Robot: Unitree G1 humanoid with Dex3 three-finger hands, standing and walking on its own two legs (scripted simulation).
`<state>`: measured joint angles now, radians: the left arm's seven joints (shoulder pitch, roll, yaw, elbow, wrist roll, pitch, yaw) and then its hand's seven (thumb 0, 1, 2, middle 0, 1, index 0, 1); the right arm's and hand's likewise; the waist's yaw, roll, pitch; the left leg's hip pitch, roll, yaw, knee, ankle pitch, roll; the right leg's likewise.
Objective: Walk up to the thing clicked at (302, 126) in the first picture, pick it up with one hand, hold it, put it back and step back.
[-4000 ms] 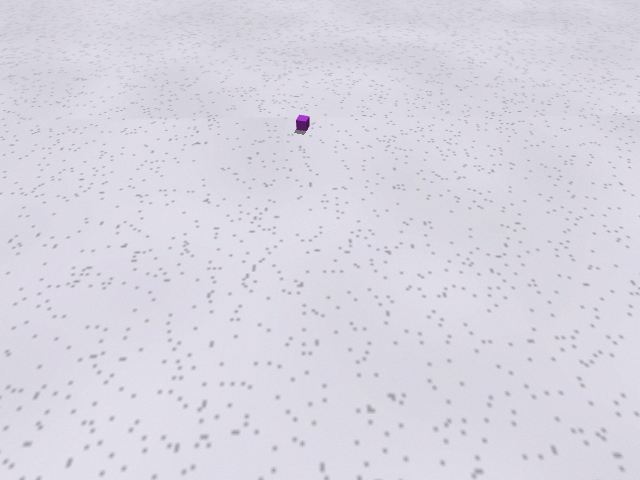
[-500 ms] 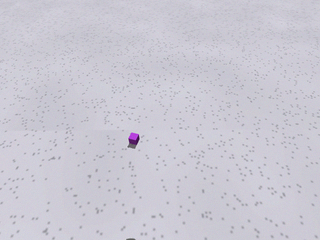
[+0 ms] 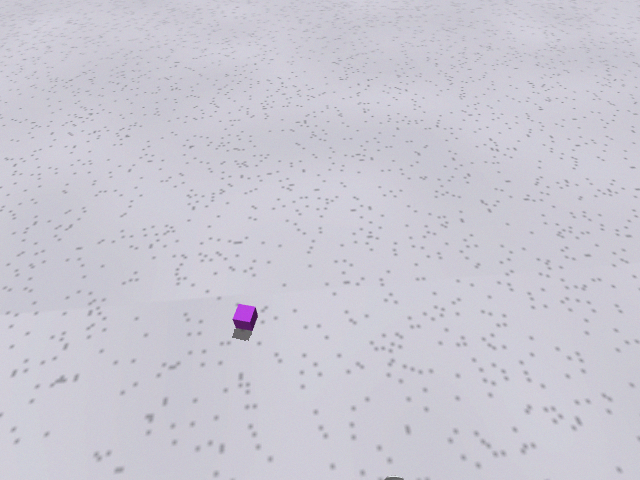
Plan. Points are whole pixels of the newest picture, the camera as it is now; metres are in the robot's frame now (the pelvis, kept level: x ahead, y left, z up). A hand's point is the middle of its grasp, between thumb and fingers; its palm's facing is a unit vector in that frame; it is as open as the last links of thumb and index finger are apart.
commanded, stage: walk up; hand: left
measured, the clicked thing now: (245, 317) +0.77 +0.25 -0.73
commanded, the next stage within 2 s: none
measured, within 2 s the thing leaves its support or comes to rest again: neither
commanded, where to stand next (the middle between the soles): +0.40 +0.02 m, yaw -2 degrees
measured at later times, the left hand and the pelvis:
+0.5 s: hand out of the picture +0.19 +0.33 -0.16, palm faces -0.02 -0.93 -0.38, open 7.4 cm; pelvis +0.17 +0.04 -0.01, yaw +0 degrees
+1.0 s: hand (142, 347) +0.38 +0.29 -0.13, palm faces -0.06 -0.91 -0.41, open 7.4 cm; pelvis +0.28 +0.03 -0.01, yaw -1 degrees
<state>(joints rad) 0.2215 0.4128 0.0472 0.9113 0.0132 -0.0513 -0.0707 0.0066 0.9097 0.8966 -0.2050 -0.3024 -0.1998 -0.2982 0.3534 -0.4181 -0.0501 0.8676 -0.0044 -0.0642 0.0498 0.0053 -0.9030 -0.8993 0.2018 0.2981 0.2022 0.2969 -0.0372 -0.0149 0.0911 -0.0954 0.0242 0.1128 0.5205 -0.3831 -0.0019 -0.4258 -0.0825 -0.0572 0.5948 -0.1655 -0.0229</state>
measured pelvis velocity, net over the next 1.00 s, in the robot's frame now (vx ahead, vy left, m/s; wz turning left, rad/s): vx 0.28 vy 0.03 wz -0.01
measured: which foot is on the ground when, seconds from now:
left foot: down 0.00-0.04, up 0.06-0.42, down 0.44-0.86, up 0.88-1.00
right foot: up 0.00-0.00, down 0.02-0.46, up 0.48-0.82, down 0.84-1.00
